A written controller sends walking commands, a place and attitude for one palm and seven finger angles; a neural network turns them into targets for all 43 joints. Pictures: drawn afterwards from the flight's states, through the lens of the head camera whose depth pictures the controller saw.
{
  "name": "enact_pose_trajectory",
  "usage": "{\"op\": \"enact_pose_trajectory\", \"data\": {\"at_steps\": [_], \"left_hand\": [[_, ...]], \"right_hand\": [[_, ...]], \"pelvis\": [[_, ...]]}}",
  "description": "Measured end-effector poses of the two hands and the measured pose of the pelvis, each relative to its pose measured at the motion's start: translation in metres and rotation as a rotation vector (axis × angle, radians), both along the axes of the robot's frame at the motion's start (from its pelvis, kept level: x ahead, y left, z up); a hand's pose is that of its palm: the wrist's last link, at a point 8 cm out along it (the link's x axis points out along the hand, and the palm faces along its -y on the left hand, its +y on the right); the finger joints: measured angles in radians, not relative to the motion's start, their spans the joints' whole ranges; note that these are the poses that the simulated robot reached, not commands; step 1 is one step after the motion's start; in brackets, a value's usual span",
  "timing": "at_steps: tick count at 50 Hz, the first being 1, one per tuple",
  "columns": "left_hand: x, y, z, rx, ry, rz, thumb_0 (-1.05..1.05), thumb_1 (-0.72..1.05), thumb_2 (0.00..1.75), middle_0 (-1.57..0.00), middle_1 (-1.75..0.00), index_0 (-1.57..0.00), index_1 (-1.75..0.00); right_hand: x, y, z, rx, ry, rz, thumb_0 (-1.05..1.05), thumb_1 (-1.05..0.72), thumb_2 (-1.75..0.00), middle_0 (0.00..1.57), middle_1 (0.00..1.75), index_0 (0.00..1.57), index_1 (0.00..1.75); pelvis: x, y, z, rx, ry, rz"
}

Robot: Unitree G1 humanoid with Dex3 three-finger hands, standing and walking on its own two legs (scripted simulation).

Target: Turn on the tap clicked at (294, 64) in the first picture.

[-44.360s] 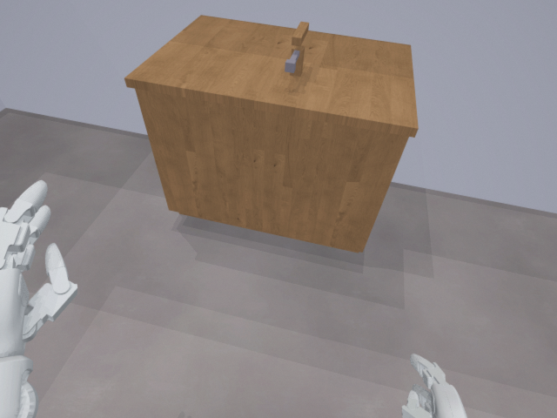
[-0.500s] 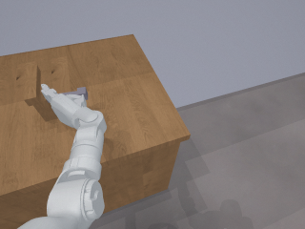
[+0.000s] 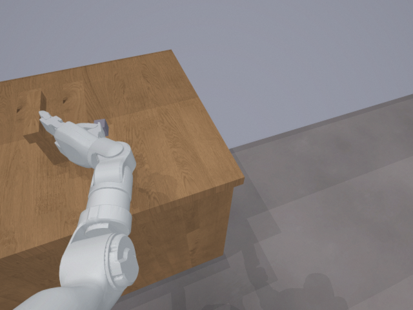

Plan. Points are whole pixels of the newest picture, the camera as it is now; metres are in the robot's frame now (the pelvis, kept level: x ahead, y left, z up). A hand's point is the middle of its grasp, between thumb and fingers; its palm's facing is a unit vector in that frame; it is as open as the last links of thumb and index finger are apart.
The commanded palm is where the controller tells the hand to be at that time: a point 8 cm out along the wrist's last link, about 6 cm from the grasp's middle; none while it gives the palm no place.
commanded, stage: lift the hand up off the lever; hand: left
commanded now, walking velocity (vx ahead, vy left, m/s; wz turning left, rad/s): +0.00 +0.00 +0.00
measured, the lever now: (101, 128) +0.50 +0.22 +0.07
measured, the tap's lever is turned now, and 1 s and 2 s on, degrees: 82 82 82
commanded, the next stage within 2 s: draw the hand back beside the body in 0.48 s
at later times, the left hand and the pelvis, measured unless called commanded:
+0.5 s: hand (92, 119) +0.45 +0.20 +0.14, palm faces +0.82 -0.57 -0.09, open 7.8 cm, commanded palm +0.40 +0.22 +0.15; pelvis +0.00 -0.01 +0.01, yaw +1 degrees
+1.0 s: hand (63, 163) +0.34 +0.22 +0.15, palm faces +0.27 -0.94 -0.22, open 7.7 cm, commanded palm +0.32 +0.25 +0.17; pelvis +0.02 +0.02 +0.03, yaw -4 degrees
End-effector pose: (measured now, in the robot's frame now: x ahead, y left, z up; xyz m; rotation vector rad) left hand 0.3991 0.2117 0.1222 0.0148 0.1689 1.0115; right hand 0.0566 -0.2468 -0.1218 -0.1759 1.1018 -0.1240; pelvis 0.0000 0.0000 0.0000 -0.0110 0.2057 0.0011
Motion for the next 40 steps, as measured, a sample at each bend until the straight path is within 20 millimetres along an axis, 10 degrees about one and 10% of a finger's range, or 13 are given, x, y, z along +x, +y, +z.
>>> {"op": "enact_pose_trajectory", "data": {"at_steps": [9,30,40], "left_hand": [[0.003,0.004,0.043,0.065,-0.034,-0.051,0.01,0.9,0.9,-0.16,-0.15,-0.15,-0.15],[-0.001,0.008,0.028,0.028,-0.022,-0.058,0.01,0.9,0.9,-0.18,-0.16,-0.15,-0.15],[-0.009,-0.001,0.041,0.063,-0.126,-0.569,0.01,0.9,0.9,-0.17,-0.16,-0.15,-0.16]], "right_hand": [[0.007,-0.014,0.008,-0.012,-0.03,-0.01,0.01,-0.91,-0.9,0.2,0.3,0.2,0.3],[0.037,-0.003,0.016,-0.014,-0.056,-0.001,0.01,-0.91,-0.9,0.2,0.3,0.2,0.3],[0.042,0.008,0.033,-0.018,-0.113,-0.11,0.01,-0.91,-0.9,0.2,0.3,0.2,0.3]], "pelvis": [[-0.001,-0.01,0.008,0.014,-0.029,0.005],[0.006,-0.002,0.013,0.014,-0.033,0.003],[0.02,0.009,0.024,0.017,-0.114,-0.059]]}}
